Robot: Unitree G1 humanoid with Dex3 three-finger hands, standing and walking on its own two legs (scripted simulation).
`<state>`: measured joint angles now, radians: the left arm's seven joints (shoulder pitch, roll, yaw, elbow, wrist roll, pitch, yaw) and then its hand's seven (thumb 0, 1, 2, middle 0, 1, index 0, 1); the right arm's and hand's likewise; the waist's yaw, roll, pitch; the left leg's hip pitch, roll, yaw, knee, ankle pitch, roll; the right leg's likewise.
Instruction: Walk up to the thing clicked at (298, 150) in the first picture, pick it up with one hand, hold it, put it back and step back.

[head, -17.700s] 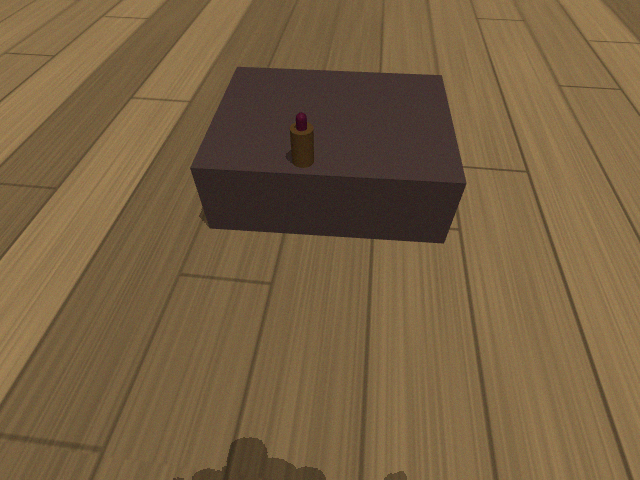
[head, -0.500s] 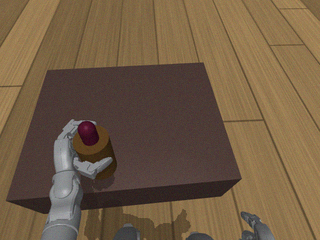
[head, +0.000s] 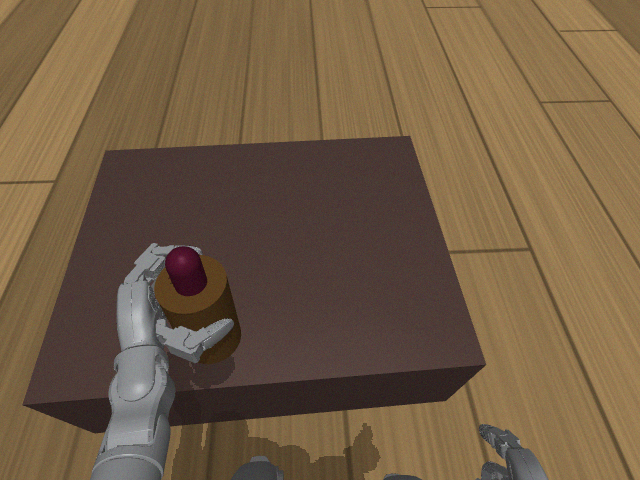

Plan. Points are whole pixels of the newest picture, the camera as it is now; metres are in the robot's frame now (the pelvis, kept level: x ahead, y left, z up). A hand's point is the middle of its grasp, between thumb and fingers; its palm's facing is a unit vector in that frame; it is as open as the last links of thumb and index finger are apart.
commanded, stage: hold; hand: left
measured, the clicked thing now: (198, 301) +0.33 +0.16 +0.02
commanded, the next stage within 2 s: none
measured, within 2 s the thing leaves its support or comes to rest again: neither
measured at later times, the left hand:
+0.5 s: hand (195, 305) +0.32 +0.16 +0.03, palm faces +0.20 -0.98 -0.03, open 11.4 cm
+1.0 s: hand (193, 302) +0.32 +0.16 +0.04, palm faces +0.20 -0.98 -0.03, open 11.4 cm
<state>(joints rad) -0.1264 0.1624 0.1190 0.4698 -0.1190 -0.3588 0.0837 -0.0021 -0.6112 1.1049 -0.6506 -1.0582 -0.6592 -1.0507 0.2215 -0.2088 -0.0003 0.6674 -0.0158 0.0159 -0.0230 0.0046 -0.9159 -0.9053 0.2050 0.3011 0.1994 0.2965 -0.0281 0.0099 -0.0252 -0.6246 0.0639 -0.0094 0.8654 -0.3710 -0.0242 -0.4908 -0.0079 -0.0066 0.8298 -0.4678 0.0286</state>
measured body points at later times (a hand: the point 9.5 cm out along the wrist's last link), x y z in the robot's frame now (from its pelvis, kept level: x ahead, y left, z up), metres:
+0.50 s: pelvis +0.00 -0.01 +0.00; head +0.04 +0.00 +0.45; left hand +0.31 +0.21 +0.04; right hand +0.13 -0.25 -0.11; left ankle +0.04 +0.13 -0.70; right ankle -0.03 -0.14 -0.70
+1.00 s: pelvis +0.00 -0.01 +0.00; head +0.04 +0.00 +0.45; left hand +0.31 +0.21 +0.04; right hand +0.13 -0.25 -0.11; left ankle +0.04 +0.13 -0.70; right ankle -0.03 -0.14 -0.70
